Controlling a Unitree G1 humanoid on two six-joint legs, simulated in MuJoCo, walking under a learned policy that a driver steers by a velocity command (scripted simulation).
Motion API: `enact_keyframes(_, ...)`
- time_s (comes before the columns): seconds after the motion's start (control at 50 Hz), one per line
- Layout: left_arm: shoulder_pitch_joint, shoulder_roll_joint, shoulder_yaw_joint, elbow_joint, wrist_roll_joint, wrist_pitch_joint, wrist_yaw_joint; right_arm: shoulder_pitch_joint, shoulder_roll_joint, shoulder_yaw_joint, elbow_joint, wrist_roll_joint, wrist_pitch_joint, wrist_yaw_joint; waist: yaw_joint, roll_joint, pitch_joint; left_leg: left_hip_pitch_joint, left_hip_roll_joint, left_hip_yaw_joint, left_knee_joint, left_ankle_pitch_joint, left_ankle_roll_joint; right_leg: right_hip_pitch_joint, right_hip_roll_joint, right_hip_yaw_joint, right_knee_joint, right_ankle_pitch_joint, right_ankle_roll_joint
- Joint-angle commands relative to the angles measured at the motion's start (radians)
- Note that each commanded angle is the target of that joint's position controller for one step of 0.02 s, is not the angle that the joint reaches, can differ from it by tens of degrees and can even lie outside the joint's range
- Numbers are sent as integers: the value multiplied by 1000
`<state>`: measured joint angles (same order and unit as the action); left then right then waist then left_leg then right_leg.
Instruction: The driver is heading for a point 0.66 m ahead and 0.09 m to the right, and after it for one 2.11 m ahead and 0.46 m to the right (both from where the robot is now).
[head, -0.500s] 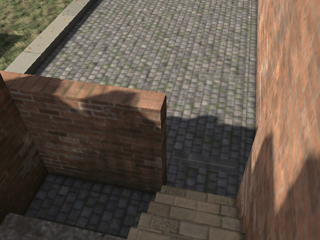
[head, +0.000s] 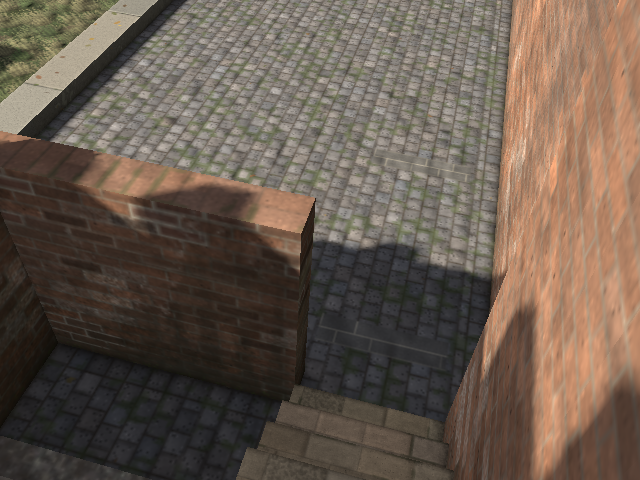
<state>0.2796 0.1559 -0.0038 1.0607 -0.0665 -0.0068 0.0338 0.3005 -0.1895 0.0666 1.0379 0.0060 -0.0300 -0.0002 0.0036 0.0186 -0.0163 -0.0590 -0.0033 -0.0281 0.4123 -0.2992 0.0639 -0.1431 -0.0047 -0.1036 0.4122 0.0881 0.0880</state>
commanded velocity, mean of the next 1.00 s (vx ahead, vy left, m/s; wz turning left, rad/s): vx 0.22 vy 0.00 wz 0.00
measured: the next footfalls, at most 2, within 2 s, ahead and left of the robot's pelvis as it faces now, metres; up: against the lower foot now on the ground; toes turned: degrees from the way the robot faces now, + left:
right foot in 1.00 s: +0.13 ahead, -0.17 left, -0.22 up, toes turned -5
left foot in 1.58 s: +0.43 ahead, +0.11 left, -0.43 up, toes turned +1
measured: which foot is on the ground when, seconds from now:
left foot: down 0.00-1.00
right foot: down 0.00-0.62, up 0.64-0.98, down 1.00-1.00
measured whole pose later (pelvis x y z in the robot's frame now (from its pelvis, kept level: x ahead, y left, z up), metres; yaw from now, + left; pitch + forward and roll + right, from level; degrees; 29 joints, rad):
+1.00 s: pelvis +0.05 -0.06 -0.17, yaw -3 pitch -2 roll +9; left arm 0.21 0.21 0.03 0.96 -0.04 -0.03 0.04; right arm 0.48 -0.18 0.00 1.06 -0.07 -0.03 -0.01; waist -0.13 -0.11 0.01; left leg -0.37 -0.12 0.10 1.42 -0.91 0.06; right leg -0.18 -0.16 0.01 0.23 0.27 0.01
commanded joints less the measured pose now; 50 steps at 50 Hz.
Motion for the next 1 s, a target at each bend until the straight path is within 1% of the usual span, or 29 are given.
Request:
enact_keyframes(0.02, -20, 45, 12, -36, -2, -7, 0, 10, -24, 9, -37, -4, 1, 3, -21, 6, 13, 54, 132, -36, -58, 671, 11, 41, -110, 91, -149, 148, -40)
enact_keyframes(0.04, -21, 54, 17, -38, -1, -9, 1, 6, -31, 7, -38, -4, 1, 4, -25, 15, 12, 75, 134, -33, -57, 697, 10, 36, -109, 89, -157, 125, -41)
enact_keyframes(0.06, -10, 55, 17, -17, 15, -6, 3, 83, -67, -3, 2, -6, -4, 6, -58, 65, -15, 139, 149, -43, -39, 831, 23, -2, -84, 61, -85, 21, -47)
enact_keyframes(0.1, 0, 57, 18, -18, 10, -4, 10, 65, -71, -5, 5, -13, -8, 9, -53, 100, -17, 156, 161, -54, 1, 975, 50, -59, -72, 77, -59, -145, -49)
enact_keyframes(0.14, 38, 59, 21, 4, 16, -3, 20, 54, -66, -7, 15, -10, -12, 15, -54, 85, -26, 94, 158, -56, 8, 1006, 60, -5, -65, 74, -42, -117, -55)
enact_keyframes(0.18, 46, 60, 23, 22, 14, 2, 18, 31, -58, -7, 14, -18, -16, 17, -44, 53, -29, 49, 153, -50, -1, 974, 55, 44, -72, 77, -48, -90, -50)
enact_keyframes(0.24, 47, 54, 24, 45, 18, 11, 16, 18, -44, -10, 16, -12, -14, 19, -36, 14, -7, 2, 144, -47, -18, 900, 43, 79, -79, 71, -60, -49, -49)
enact_keyframes(0.36, 38, 34, 17, 71, 24, 18, 16, 29, -40, -10, 29, -7, -13, 21, -35, 14, 30, -43, 140, -42, -59, 813, 34, 100, -95, 69, -82, -39, -46)
enact_keyframes(0.44, 18, 36, 13, 66, 29, 29, 25, 38, -44, -9, 29, -12, -10, 22, -56, 26, 33, -71, 123, -58, -102, 555, 50, 101, -95, 49, -72, -126, -56)
enact_keyframes(0.52, 18, 51, 23, 64, 40, 28, 26, 83, -80, -33, 31, -15, -1, 23, -83, 50, 84, -136, 126, -122, -148, 189, 109, 5, -67, 27, 92, -299, -74)
enact_keyframes(0.54, -85, 79, 42, 24, 52, 20, 26, 184, -91, -39, 73, -18, -7, 13, -135, 33, 135, -11, 186, -200, -101, 137, 168, -262, -100, 107, 207, -261, -82)
enact_keyframes(0.56, -142, 78, 40, -4, 55, 15, 16, 226, -80, -37, 93, -16, -17, 12, -137, 15, 155, 8, 195, -213, -112, 40, 175, -371, -124, 163, 194, -269, -80)
enact_keyframes(0.58, -138, 76, 44, -8, 55, 8, 10, 232, -89, -46, 99, -21, -22, 10, -128, 20, 167, 10, 207, -228, -108, -58, 194, -436, -123, 186, 222, -251, -78)
enact_keyframes(0.6, -142, 105, 55, -25, 55, -4, 6, 230, -97, -55, 97, -13, -26, 5, -134, 31, 185, 7, 194, -220, -86, -108, 206, -507, -107, 183, 252, -208, -73)
enact_keyframes(0.62, -142, 98, 60, -26, 58, -10, 2, 234, -87, -55, 100, -18, -34, 2, -127, 18, 174, -1, 204, -243, -57, -101, 219, -534, -99, 212, 288, -181, -75)
enact_keyframes(0.64, -124, 98, 60, -32, 50, -16, 4, 243, -101, -59, 98, -23, -42, 0, -112, 22, 169, -4, 211, -254, -28, -102, 232, -569, -91, 216, 311, -172, -76)
enact_keyframes(0.7, -115, 82, 63, -41, 69, -20, -4, 260, -114, -74, 90, -19, -60, 7, -93, 5, 121, -81, 231, -323, 48, -131, 260, -582, -73, 272, 388, -94, -94)
enact_keyframes(0.72, -104, 63, 60, -32, 70, -13, 9, 253, -101, -77, 87, -28, -58, 11, -82, 8, 99, -104, 228, -320, 100, -107, 252, -582, -64, 271, 405, -60, -100)
enact_keyframes(0.74, -147, 46, 47, -64, 51, -10, 16, 177, -82, -68, 45, -25, -60, 13, -59, 19, 107, -208, 218, -293, 70, -171, 219, -508, -68, 219, 353, -52, -89)
enact_keyframes(0.76, -144, 33, 45, -60, 58, -7, 5, 125, -81, -72, 31, -15, -56, 10, -39, -57, 132, -429, 175, -219, 99, -263, 188, -337, -43, 188, 330, 169, -95)
enact_keyframes(0.78, -134, 9, 31, -69, 70, -4, 0, 85, -78, -69, 16, -5, -60, 4, -11, -30, 135, -537, 168, -210, 157, -333, 150, -246, -43, 186, 298, 311, -100)
enact_keyframes(0.8, -150, 17, 23, -80, 68, -2, -1, 94, -87, -70, 13, -1, -64, 2, -23, -27, 142, -568, 147, -170, 182, -329, 132, -208, -26, 144, 251, 325, -91)
enact_keyframes(0.84, -168, 39, 17, -102, 66, 0, 2, 166, -100, -73, 22, -23, -55, -4, -64, -20, 162, -507, 144, -162, 283, -285, 137, -234, -46, 152, 157, 301, -99)
enact_keyframes(0.86, -153, 54, 24, -113, 61, -5, 3, 174, -96, -79, 26, -34, -48, -9, -75, -6, 165, -445, 133, -168, 336, -264, 148, -255, -77, 166, 76, 315, -108)
enact_keyframes(0.88, -122, 111, 38, -122, 30, -18, 11, 179, -77, -76, 46, -38, -45, -2, -108, 64, 170, -401, 94, -155, 415, -262, 146, -212, -101, 138, -10, 254, -94)
enact_keyframes(0.92, -87, 149, 55, -122, 11, -22, 14, 234, -91, -84, 41, -70, -20, -10, -149, 36, 159, -344, 90, -187, 508, -218, 166, -162, -147, 136, -151, 199, -76)
enact_keyframes(0.96, 66, 176, 70, -87, 14, -21, 17, 223, -129, -100, 31, -82, 19, -24, -92, -4, 125, -393, 54, -156, 724, -224, 149, 4, -159, 107, -247, 189, -75)
enact_keyframes(0.98, 169, 212, 88, -50, 23, -18, 20, 246, -126, -106, 37, -82, 24, -9, -47, -54, 79, -404, -21, -71, 951, -277, 119, 129, -156, 58, -259, 227, -68)
enact_keyframes(1.0, 322, 240, 92, -21, 43, -9, 9, 205, -94, -110, 40, -75, 38, -10, 36, -66, -5, -558, -72, -89, 1226, -478, 108, 304, -218, 146, -129, 186, -74)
